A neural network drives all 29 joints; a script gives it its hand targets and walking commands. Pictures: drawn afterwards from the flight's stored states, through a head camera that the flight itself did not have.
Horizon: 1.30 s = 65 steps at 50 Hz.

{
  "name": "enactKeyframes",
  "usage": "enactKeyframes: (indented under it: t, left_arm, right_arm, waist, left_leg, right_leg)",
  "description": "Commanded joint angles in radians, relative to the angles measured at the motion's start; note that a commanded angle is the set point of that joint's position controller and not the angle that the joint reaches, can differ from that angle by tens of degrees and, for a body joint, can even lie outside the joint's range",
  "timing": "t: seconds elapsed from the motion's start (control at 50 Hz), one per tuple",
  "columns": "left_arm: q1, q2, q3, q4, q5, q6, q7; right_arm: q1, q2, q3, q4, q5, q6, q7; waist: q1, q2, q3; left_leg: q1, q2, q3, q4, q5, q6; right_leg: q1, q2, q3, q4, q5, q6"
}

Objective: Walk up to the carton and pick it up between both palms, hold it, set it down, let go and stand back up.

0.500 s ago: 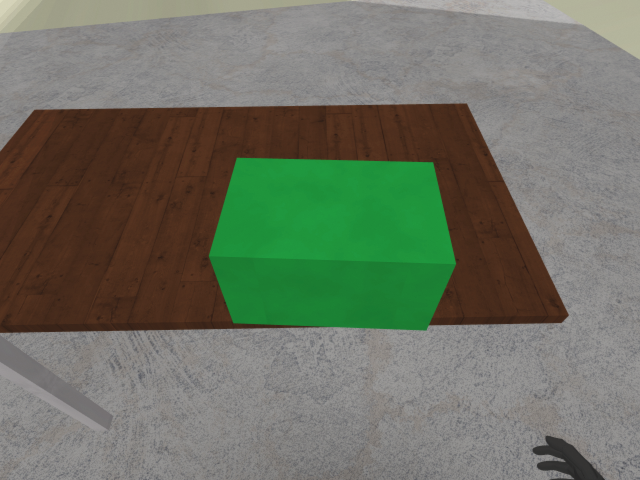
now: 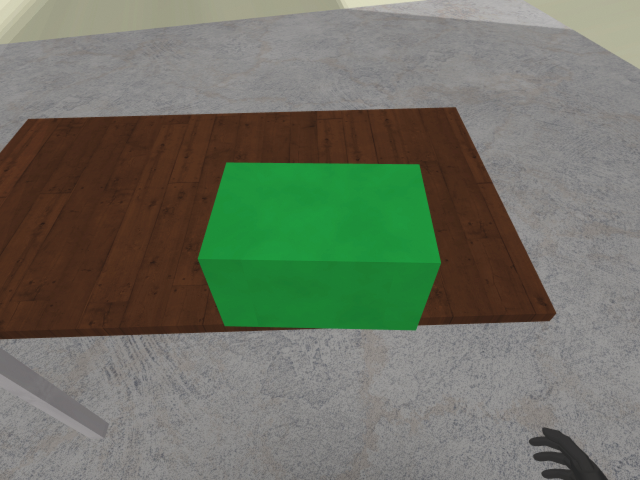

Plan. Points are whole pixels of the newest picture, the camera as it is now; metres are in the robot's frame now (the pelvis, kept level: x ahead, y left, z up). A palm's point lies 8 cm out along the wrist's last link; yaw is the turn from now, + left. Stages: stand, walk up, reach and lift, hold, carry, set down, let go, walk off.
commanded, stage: walk up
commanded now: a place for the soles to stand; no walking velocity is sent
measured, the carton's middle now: (320, 246) +0.45 +0.01 +0.03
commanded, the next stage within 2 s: reach and lift in 0.52 s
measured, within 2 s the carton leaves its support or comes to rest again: neither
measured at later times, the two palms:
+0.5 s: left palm out of the picture +0.07 +0.33 -0.09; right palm out of the picture +0.15 -0.30 -0.08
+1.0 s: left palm out of the picture +0.17 +0.30 -0.05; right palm out of the picture +0.15 -0.30 -0.05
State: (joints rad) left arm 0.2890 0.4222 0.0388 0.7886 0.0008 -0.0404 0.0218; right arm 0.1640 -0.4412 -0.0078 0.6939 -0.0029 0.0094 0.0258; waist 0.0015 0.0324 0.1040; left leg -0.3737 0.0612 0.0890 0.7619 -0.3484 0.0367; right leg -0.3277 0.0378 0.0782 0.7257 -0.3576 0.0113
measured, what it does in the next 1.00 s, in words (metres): stands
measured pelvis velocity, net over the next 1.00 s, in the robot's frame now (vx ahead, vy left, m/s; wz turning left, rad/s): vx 0.01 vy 0.00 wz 0.01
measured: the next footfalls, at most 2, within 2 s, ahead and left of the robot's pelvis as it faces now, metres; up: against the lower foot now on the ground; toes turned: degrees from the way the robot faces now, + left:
none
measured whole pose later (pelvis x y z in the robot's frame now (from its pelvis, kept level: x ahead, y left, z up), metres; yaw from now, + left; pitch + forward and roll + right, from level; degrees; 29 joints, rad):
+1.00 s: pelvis +0.01 +0.00 +0.01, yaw +1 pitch -6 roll -1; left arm 0.16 0.37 0.04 0.48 0.00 0.30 0.03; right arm 0.18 -0.41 -0.08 0.85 -0.04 -0.29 0.07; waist 0.00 0.00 0.08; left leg -0.27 0.04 0.09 0.71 -0.35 0.03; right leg -0.22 0.02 0.08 0.68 -0.36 0.02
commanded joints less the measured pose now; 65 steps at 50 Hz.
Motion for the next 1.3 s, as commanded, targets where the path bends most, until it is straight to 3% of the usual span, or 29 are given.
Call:
enactKeyframes:
  t: [0.0,0.02,0.06,0.08,0.12,0.14,0.16,0.22,0.26,0.28,0.32,0.36,0.38,0.4,0.42,0.44,0.46,0.5,0.52,0.54,0.62,0.68,0.72,0.86,0.98,1.06,1.16,1.22,1.28]
  left_arm:
    - [0.017,0.196,0.036,-0.021,0.013,-0.030,0.008]
    - [0.029,0.202,0.040,-0.013,0.009,-0.027,0.010]
    - [0.078,0.214,0.041,0.001,0.013,-0.036,0.013]
    - [0.089,0.223,0.049,0.005,0.015,-0.044,0.015]
    - [0.063,0.289,0.066,-0.012,0.026,-0.052,0.019]
    - [0.052,0.312,0.066,-0.006,0.022,-0.051,0.023]
    - [0.028,0.305,0.059,-0.020,0.024,-0.050,0.022]
    - [-0.023,0.243,0.050,-0.032,0.022,-0.038,0.020]
    - [-0.003,0.194,0.037,-0.031,0.015,-0.033,0.014]
    - [0.026,0.203,0.044,-0.021,0.015,-0.033,0.013]
    - [0.097,0.207,0.046,-0.008,0.009,-0.034,0.013]
    - [0.111,0.220,0.051,0.003,0.016,-0.051,0.013]
    - [0.109,0.262,0.065,0.006,0.026,-0.055,0.018]
    - [0.079,0.312,0.073,-0.004,0.022,-0.057,0.022]
    - [0.061,0.324,0.072,-0.014,0.021,-0.058,0.025]
    - [0.049,0.324,0.066,-0.022,0.025,-0.056,0.026]
    - [0.020,0.312,0.066,-0.029,0.023,-0.053,0.028]
    - [-0.008,0.250,0.047,-0.033,0.019,-0.046,0.019]
    - [-0.359,0.138,0.041,-0.208,0.006,0.165,0.026]
    - [-0.437,0.128,0.040,-0.272,0.010,0.228,0.043]
    - [-0.383,0.127,0.054,-0.374,0.006,0.304,0.042]
    - [-0.294,0.116,0.050,-0.370,0.022,0.336,0.029]
    - [-0.212,0.072,0.052,-0.397,0.012,0.343,0.021]
    - [-0.148,0.045,0.059,-0.454,0.017,0.354,0.002]
    - [-0.204,0.046,0.047,-0.578,-0.017,0.309,0.011]
    - [-0.244,0.071,0.055,-0.655,-0.046,0.276,0.023]
    - [-0.250,0.101,0.055,-0.707,-0.081,0.245,0.011]
    - [-0.220,0.116,0.065,-0.708,-0.088,0.272,-0.012]
    - [-0.239,0.133,0.061,-0.753,-0.095,0.305,-0.022]
  right_arm:
    - [-0.012,-0.232,-0.113,0.020,-0.028,-0.041,-0.014]
    - [-0.025,-0.231,-0.110,0.022,-0.025,-0.039,-0.013]
    - [-0.034,-0.224,-0.104,0.011,-0.026,-0.028,-0.007]
    - [-0.056,-0.205,-0.105,-0.006,-0.022,-0.024,-0.004]
    - [-0.069,-0.185,-0.098,-0.022,-0.019,-0.017,-0.006]
    - [-0.069,-0.170,-0.096,-0.019,-0.026,-0.012,-0.008]
    - [-0.049,-0.171,-0.098,-0.017,-0.030,-0.015,-0.006]
    - [-0.017,-0.200,-0.107,-0.005,-0.038,-0.033,0.000]
    - [0.005,-0.243,-0.117,0.000,-0.035,-0.039,-0.001]
    - [-0.022,-0.238,-0.115,-0.007,-0.031,-0.039,0.000]
    - [-0.061,-0.234,-0.109,-0.004,-0.033,-0.033,-0.001]
    - [-0.067,-0.213,-0.105,-0.023,-0.030,-0.024,-0.001]
    - [-0.073,-0.191,-0.104,-0.030,-0.018,-0.016,-0.002]
    - [-0.076,-0.170,-0.100,-0.038,-0.022,-0.014,-0.005]
    - [-0.068,-0.174,-0.099,-0.037,-0.023,-0.010,-0.010]
    - [-0.059,-0.173,-0.103,-0.029,-0.026,-0.013,-0.009]
    - [-0.041,-0.177,-0.101,-0.017,-0.031,-0.018,-0.006]
    - [-0.026,-0.190,-0.106,-0.011,-0.037,-0.033,0.000]
    - [-0.215,0.009,-0.229,0.340,-0.196,-0.236,0.011]
    - [-0.163,-0.062,-0.251,0.354,-0.183,-0.271,0.034]
    - [-0.145,-0.100,-0.250,0.306,-0.101,-0.349,0.036]
    - [-0.121,-0.127,-0.251,0.252,-0.062,-0.349,0.029]
    - [-0.096,-0.150,-0.236,0.206,-0.022,-0.350,0.030]
    - [-0.061,-0.148,-0.211,0.018,0.029,-0.349,0.032]
    - [-0.010,-0.078,-0.198,-0.126,0.029,-0.307,0.030]
    - [0.022,-0.021,-0.190,-0.237,0.038,-0.261,0.031]
    - [0.059,0.047,-0.150,-0.391,0.077,-0.199,0.009]
    - [0.108,0.050,-0.131,-0.527,0.113,-0.147,-0.023]
    - [0.098,0.022,-0.136,-0.639,0.133,-0.089,-0.050]
  waist:
    - [-0.031,0.083,-0.161]
    - [-0.014,0.075,-0.150]
    - [-0.004,0.069,-0.136]
    - [0.002,0.073,-0.137]
    - [-0.009,-0.055,-0.132]
    - [-0.018,-0.101,-0.097]
    - [-0.020,-0.131,-0.094]
    - [-0.047,-0.009,-0.099]
    - [-0.041,0.092,-0.131]
    - [-0.027,0.097,-0.129]
    - [0.001,0.118,-0.121]
    - [0.015,0.088,-0.133]
    - [0.008,-0.034,-0.132]
    - [-0.008,-0.114,-0.105]
    - [-0.013,-0.101,-0.106]
    - [-0.013,-0.125,-0.092]
    - [-0.028,-0.091,-0.090]
    - [-0.050,-0.034,-0.117]
    - [-0.037,-0.078,-0.037]
    - [-0.067,-0.049,-0.037]
    - [-0.070,-0.088,-0.147]
    - [-0.044,-0.058,-0.229]
    - [-0.030,-0.051,-0.278]
    - [0.034,-0.105,-0.271]
    - [0.038,-0.112,-0.169]
    - [0.024,-0.090,-0.098]
    - [0.029,-0.116,-0.080]
    - [0.045,-0.174,-0.071]
    - [0.041,-0.199,-0.025]
  left_leg:
    - [0.196,0.229,-0.288,-0.330,-0.092,0.130]
    - [0.175,0.249,-0.287,-0.327,-0.053,0.150]
    - [0.107,0.191,-0.197,-0.248,-0.033,0.116]
    - [0.081,0.144,-0.143,-0.172,0.000,0.078]
    - [-0.002,0.030,-0.076,-0.011,-0.060,0.014]
    - [-0.025,-0.004,-0.106,0.006,-0.131,0.010]
    - [-0.008,-0.011,-0.124,-0.017,-0.149,0.011]
    - [0.178,0.062,-0.171,-0.185,-0.084,0.041]
    - [0.205,0.241,-0.345,-0.374,-0.182,0.140]
    - [0.170,0.292,-0.369,-0.396,-0.153,0.180]
    - [0.132,0.266,-0.277,-0.331,-0.095,0.174]
    - [0.057,0.164,-0.154,-0.201,-0.039,0.091]
    - [-0.003,0.090,-0.084,-0.038,-0.023,0.038]
    - [-0.057,0.014,-0.078,0.041,-0.043,0.005]
    - [-0.083,-0.017,-0.116,0.042,-0.146,0.001]
    - [-0.049,-0.011,-0.138,0.021,-0.178,0.010]
    - [-0.008,-0.013,-0.139,-0.028,-0.132,0.017]
    - [0.180,0.059,-0.161,-0.157,-0.024,0.043]
    - [-0.017,-0.001,-0.027,-0.140,-0.094,-0.054]
    - [0.000,0.032,-0.046,-0.131,-0.097,-0.035]
    - [0.340,-0.006,-0.054,-0.091,0.018,-0.065]
    - [0.344,-0.011,-0.033,-0.155,0.201,-0.048]
    - [0.418,-0.014,-0.055,-0.168,0.325,-0.057]
    - [0.432,-0.048,-0.074,-0.209,0.467,-0.062]
    - [0.397,-0.059,-0.051,-0.288,0.365,-0.057]
    - [0.378,-0.062,-0.019,-0.370,0.180,-0.042]
    - [0.471,-0.095,-0.003,-0.360,0.099,-0.032]
    - [0.689,-0.129,-0.017,-0.270,0.132,-0.038]
    - [0.781,-0.141,-0.041,-0.251,0.111,-0.039]
  right_leg:
    - [-0.130,-0.020,0.008,0.047,0.106,-0.071]
    - [-0.109,-0.017,-0.031,0.054,0.062,-0.063]
    - [-0.035,-0.040,0.009,-0.021,0.114,-0.076]
    - [-0.019,-0.061,0.089,-0.068,0.152,-0.100]
    - [-0.021,-0.187,0.351,-0.189,0.133,-0.170]
    - [-0.047,-0.232,0.456,-0.218,0.136,-0.216]
    - [-0.064,-0.235,0.478,-0.219,0.131,-0.224]
    - [-0.201,-0.133,0.261,-0.130,0.099,-0.149]
    - [-0.201,-0.018,0.008,0.066,0.014,-0.071]
    - [-0.160,-0.002,-0.059,0.110,-0.096,-0.059]
    - [-0.106,-0.021,-0.061,0.052,-0.139,-0.053]
    - [0.009,-0.052,0.042,-0.104,0.092,-0.084]
    - [0.016,-0.129,0.228,-0.173,0.141,-0.125]
    - [0.014,-0.215,0.419,-0.221,0.201,-0.181]
    - [0.018,-0.266,0.515,-0.232,0.236,-0.241]
    - [-0.018,-0.276,0.524,-0.229,0.224,-0.250]
    - [-0.047,-0.251,0.474,-0.207,0.221,-0.235]
    - [-0.182,-0.146,0.274,-0.132,0.172,-0.153]
    - [-0.237,-0.039,-0.144,-0.030,-0.172,-0.076]
    - [-0.234,-0.024,-0.158,0.005,-0.154,-0.103]
    - [-0.324,-0.070,-0.141,-0.137,-0.066,-0.108]
    - [-0.101,-0.024,-0.164,-0.154,0.184,-0.072]
    - [-0.049,-0.013,-0.159,-0.195,0.288,-0.077]
    - [0.042,0.003,-0.139,-0.262,0.447,-0.053]
    - [0.038,0.003,-0.114,-0.302,0.376,-0.042]
    - [0.028,-0.013,-0.075,-0.364,0.198,-0.048]
    - [-0.102,-0.080,-0.029,-0.448,0.029,-0.076]
    - [-0.362,-0.147,0.002,-0.528,-0.153,-0.134]
    - [-0.474,-0.167,0.004,-0.572,-0.233,-0.154]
